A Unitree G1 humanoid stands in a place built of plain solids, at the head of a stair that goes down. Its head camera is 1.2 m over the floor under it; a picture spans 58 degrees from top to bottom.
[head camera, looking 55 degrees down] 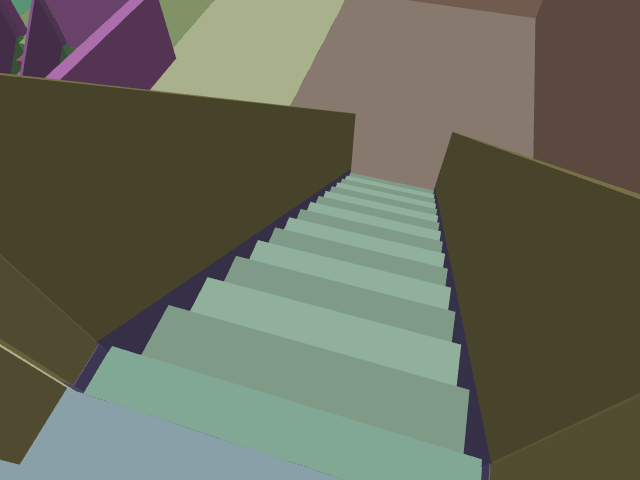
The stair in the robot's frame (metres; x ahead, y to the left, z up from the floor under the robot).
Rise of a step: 0.18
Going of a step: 0.23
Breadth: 1.05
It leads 16 degrees to the right of straight ahead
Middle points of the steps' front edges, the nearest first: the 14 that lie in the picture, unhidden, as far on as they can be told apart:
0.32 0.10 0.00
0.54 0.03 -0.18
0.76 -0.03 -0.37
0.99 -0.10 -0.55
1.21 -0.16 -0.74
1.43 -0.23 -0.92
1.66 -0.29 -1.11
1.88 -0.36 -1.29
2.10 -0.43 -1.47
2.32 -0.49 -1.66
2.55 -0.56 -1.84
2.77 -0.62 -2.03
2.99 -0.69 -2.21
3.22 -0.75 -2.40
